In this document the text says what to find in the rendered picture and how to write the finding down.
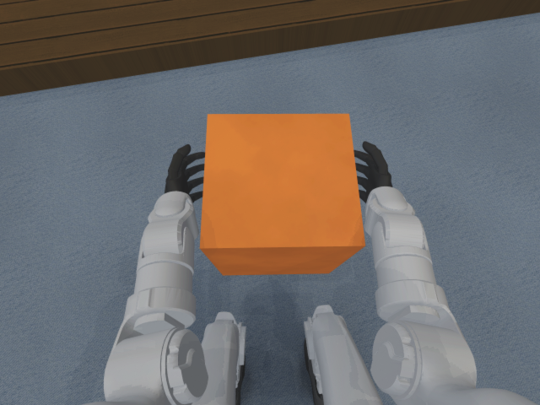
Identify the robot right forearm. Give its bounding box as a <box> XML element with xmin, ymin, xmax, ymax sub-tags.
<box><xmin>364</xmin><ymin>186</ymin><xmax>477</xmax><ymax>381</ymax></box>

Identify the robot left upper arm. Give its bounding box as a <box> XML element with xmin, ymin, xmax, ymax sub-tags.
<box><xmin>83</xmin><ymin>327</ymin><xmax>208</xmax><ymax>405</ymax></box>

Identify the robot right upper arm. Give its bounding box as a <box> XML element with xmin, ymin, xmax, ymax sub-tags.
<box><xmin>370</xmin><ymin>320</ymin><xmax>538</xmax><ymax>405</ymax></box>

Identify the left robot thigh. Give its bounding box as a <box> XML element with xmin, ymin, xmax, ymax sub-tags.
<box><xmin>192</xmin><ymin>320</ymin><xmax>246</xmax><ymax>405</ymax></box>

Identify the robot thigh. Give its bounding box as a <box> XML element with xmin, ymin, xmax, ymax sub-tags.
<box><xmin>192</xmin><ymin>320</ymin><xmax>246</xmax><ymax>405</ymax></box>
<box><xmin>304</xmin><ymin>312</ymin><xmax>383</xmax><ymax>405</ymax></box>

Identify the carton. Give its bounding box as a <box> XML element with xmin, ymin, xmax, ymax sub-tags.
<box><xmin>200</xmin><ymin>114</ymin><xmax>365</xmax><ymax>275</ymax></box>

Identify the right robot thigh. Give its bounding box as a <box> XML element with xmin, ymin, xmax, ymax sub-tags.
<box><xmin>304</xmin><ymin>312</ymin><xmax>383</xmax><ymax>405</ymax></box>

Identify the robot right hand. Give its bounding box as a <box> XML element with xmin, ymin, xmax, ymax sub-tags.
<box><xmin>354</xmin><ymin>141</ymin><xmax>392</xmax><ymax>203</ymax></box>

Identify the robot left forearm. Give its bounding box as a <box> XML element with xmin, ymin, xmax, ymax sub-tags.
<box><xmin>104</xmin><ymin>192</ymin><xmax>199</xmax><ymax>393</ymax></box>

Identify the robot left hand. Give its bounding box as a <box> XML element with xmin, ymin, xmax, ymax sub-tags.
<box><xmin>165</xmin><ymin>144</ymin><xmax>205</xmax><ymax>203</ymax></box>

